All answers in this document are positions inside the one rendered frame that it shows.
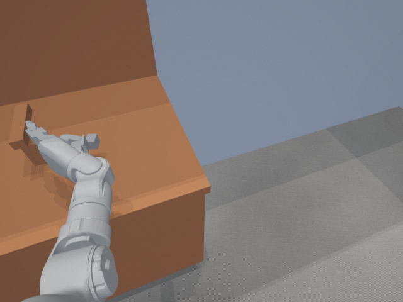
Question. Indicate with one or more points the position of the counter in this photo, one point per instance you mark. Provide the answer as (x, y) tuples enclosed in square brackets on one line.
[(81, 67)]

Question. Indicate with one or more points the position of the left robot forearm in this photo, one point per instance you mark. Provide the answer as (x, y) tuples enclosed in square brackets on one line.
[(90, 208)]

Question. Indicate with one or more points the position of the tap lever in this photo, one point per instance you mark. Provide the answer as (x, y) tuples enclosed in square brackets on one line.
[(93, 141)]

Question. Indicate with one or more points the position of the robot left hand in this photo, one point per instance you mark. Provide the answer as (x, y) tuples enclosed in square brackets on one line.
[(57, 151)]

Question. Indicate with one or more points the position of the left robot upper arm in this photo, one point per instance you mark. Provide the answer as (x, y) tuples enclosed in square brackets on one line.
[(87, 274)]

